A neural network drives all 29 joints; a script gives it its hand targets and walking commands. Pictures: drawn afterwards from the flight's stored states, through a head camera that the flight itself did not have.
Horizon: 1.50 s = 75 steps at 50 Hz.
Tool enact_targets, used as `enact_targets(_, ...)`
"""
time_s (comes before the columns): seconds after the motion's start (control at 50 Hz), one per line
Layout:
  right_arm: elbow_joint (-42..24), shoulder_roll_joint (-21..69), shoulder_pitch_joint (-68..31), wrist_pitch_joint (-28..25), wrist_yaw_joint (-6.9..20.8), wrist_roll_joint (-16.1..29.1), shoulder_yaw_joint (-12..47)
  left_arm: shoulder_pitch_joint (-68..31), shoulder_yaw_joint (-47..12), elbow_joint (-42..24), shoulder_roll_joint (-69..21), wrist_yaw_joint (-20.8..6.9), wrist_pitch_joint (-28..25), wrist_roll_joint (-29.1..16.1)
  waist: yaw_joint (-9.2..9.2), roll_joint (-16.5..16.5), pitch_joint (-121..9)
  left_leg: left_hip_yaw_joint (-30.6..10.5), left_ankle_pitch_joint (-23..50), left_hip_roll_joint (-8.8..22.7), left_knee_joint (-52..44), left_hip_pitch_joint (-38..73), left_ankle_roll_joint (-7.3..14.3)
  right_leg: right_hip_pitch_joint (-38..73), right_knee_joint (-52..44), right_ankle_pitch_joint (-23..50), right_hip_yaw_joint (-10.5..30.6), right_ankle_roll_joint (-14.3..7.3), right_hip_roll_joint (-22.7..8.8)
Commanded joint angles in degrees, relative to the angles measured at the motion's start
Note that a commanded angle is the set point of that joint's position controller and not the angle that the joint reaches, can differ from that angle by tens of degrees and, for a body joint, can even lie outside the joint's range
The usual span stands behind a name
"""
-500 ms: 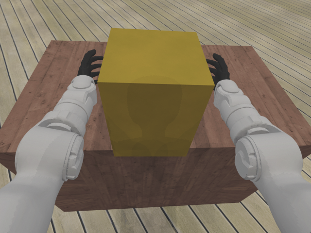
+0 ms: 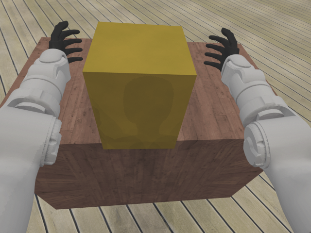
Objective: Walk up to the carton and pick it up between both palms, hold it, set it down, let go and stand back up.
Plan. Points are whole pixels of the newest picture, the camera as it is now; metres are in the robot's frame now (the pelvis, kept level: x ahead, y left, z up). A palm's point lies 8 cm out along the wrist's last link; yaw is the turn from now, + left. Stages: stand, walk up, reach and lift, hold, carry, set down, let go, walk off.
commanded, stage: set down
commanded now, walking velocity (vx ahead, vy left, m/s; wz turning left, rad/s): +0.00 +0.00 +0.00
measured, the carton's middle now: (140, 91) +0.49 -0.01 +0.10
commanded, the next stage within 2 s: none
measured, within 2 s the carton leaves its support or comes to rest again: neither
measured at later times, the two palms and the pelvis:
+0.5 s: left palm (42, 14) +0.51 +0.19 +0.30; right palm (250, 25) +0.46 -0.24 +0.30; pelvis +0.02 +0.01 +0.01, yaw -1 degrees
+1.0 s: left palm (55, 58) +0.48 +0.18 +0.22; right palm (238, 66) +0.43 -0.23 +0.22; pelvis +0.01 +0.01 +0.01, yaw -1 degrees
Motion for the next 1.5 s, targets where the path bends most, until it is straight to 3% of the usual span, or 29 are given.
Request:
enact_targets(0.0,-9.8,-10.7,-29.6,-0.1,-0.5,-0.7,-1.9,-32.0,0.1,-8.8,9.1,0.2,0.1,-0.2,-0.10,3.6,-31.7,-0.7,0.3,-2.7,-3.5,3.6,0.8,30.8,1.8,14.5,4.6,4.1,-0.7)
enact_targets(0.02,-11.8,-11.7,-30.3,0.3,-0.7,-0.4,-2.4,-33.2,0.1,-11.7,9.3,0.4,0.9,-0.5,-0.17,4.7,-33.6,-0.7,2.2,-2.6,-3.4,6.2,0.4,30.3,1.4,15.6,4.1,4.1,-0.3)
enact_targets(0.12,-9.6,-12.7,-30.8,2.4,-0.7,0.3,-2.1,-34.0,0.1,-12.2,8.4,0.5,4.3,-0.2,-1.20,6.8,-32.3,-1.5,9.0,-2.1,-1.6,14.0,-1.1,26.7,0.4,18.5,2.9,3.4,0.5)
enact_targets(0.14,-11.1,-13.5,-31.6,2.8,-0.6,1.1,-1.7,-34.6,1.2,-14.1,9.5,0.5,5.2,0.3,-0.22,6.9,-33.2,-1.2,11.1,-2.1,-1.4,15.5,-1.2,27.6,0.0,20.6,3.0,3.5,0.6)
enact_targets(0.24,-10.6,-15.0,-32.3,5.0,-0.5,3.9,0.1,-35.3,1.5,-16.7,9.6,0.4,9.5,0.8,-0.58,8.5,-31.8,-1.4,16.2,-1.8,-0.7,20.1,-2.0,28.2,-0.7,25.0,2.7,3.5,1.2)
enact_targets(0.26,-11.5,-15.6,-32.8,5.4,-0.4,4.9,1.0,-34.9,2.3,-17.6,10.1,0.3,10.3,1.1,0.36,7.7,-31.7,-1.4,17.2,-1.9,-0.7,20.9,-1.9,28.7,-0.9,26.0,2.7,3.7,1.4)
enact_targets(0.28,-10.6,-15.5,-32.5,6.0,-0.3,5.4,1.6,-34.5,2.0,-16.7,9.9,0.1,10.9,1.0,-0.17,7.4,-30.1,-1.4,16.9,-1.8,-0.9,20.7,-1.8,28.9,-1.0,26.1,2.8,3.8,1.4)
enact_targets(0.46,-10.4,-16.8,-32.1,8.6,0.7,9.0,5.4,-32.9,3.5,-18.8,11.0,-0.8,14.9,1.7,0.82,5.3,-25.5,-1.3,16.7,-1.7,-2.4,20.1,-1.0,31.9,-2.4,27.0,3.4,4.1,1.9)
enact_targets(0.54,-14.0,-16.0,-31.1,8.6,0.7,9.8,7.0,-30.0,4.7,-19.7,11.1,-1.5,15.0,2.0,1.81,2.6,-25.8,-0.9,14.2,-2.1,-3.9,16.4,0.4,37.4,-2.0,28.4,4.4,4.9,1.5)
enact_targets(0.6,-15.0,-15.2,-29.4,8.3,0.6,9.8,7.1,-27.8,5.2,-20.6,10.9,-1.8,14.5,2.7,1.87,2.3,-24.9,-0.7,13.3,-2.2,-4.7,15.3,0.6,38.7,-1.9,28.1,4.9,5.1,1.4)
enact_targets(0.74,-20.6,-15.5,-21.8,6.4,-0.2,8.3,4.9,-21.7,7.7,-30.9,9.6,-1.6,14.2,5.3,1.67,4.0,-26.6,-0.4,15.8,-2.1,-4.3,20.6,-0.2,38.6,-2.5,27.8,4.4,4.9,2.0)
enact_targets(0.92,-29.2,-14.2,-15.2,5.5,-1.2,5.3,1.1,-15.6,10.5,-40.4,9.2,-1.1,14.7,6.7,1.82,4.5,-25.1,0.3,11.3,-2.4,-4.5,22.3,0.3,37.6,-3.2,20.6,4.3,5.0,1.9)
enact_targets(1.16,-34.6,-11.1,-4.3,6.0,-1.1,4.1,0.9,-3.7,12.7,-44.6,7.0,-1.3,15.5,7.9,2.83,1.4,-16.7,0.7,5.8,-2.7,-7.1,21.0,1.9,39.2,-4.3,13.4,5.0,5.2,1.4)
enact_targets(1.42,-45.7,-9.6,13.7,3.1,-0.5,1.9,-1.1,15.9,17.0,-61.7,2.6,-2.6,17.6,12.4,3.29,2.0,-10.3,1.5,11.4,-3.1,-7.1,28.4,1.2,38.7,-5.5,13.0,4.5,5.1,2.1)
enact_targets(1.44,-52.0,-11.8,-3.9,2.6,0.6,2.4,-4.2,-1.5,17.1,-66.3,8.6,-1.3,16.6,8.4,7.57,3.5,-13.2,2.2,4.7,-3.6,-6.2,21.2,0.7,33.3,-4.2,5.1,4.1,4.3,1.8)
enact_targets(1.46,-47.4,-10.7,0.6,3.2,1.8,1.9,-4.2,3.2,14.8,-62.1,5.2,0.1,16.9,7.7,5.07,3.2,-10.6,2.1,2.5,-2.5,-6.9,21.5,1.6,31.4,-3.6,3.2,4.4,3.9,2.0)
enact_targets(1.48,-47.5,-11.1,1.5,3.2,2.7,1.1,-4.1,3.8,14.8,-63.7,3.8,0.9,16.7,7.8,6.21,2.6,-13.2,1.7,1.8,-2.1,-7.0,23.2,1.9,31.2,-3.7,1.7,4.0,3.8,2.1)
